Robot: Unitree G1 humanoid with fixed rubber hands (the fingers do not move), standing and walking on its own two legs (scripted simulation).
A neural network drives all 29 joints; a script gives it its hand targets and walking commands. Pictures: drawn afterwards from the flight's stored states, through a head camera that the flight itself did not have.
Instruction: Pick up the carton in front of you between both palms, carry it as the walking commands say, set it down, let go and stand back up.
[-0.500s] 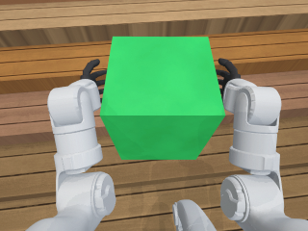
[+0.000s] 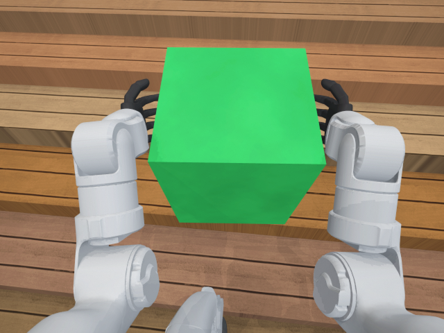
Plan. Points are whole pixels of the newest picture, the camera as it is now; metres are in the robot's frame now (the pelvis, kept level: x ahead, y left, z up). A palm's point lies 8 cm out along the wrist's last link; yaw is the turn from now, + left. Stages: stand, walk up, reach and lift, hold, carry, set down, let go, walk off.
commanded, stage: carry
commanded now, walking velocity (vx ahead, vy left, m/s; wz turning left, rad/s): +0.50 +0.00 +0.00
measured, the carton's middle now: (233, 147) +0.41 +0.05 +0.10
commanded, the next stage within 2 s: none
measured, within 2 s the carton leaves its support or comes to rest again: neither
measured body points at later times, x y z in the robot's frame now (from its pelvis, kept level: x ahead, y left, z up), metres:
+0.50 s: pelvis +0.33 -0.03 +0.16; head +0.37 -0.01 +0.60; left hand +0.71 +0.16 +0.31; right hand +0.75 -0.14 +0.32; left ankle +0.21 +0.10 -0.38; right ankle +0.38 -0.08 -0.54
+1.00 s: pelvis +0.62 +0.03 +0.28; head +0.67 +0.02 +0.73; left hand +1.04 +0.12 +0.41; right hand +0.99 -0.18 +0.41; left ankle +0.66 +0.12 -0.43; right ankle +0.57 -0.08 -0.26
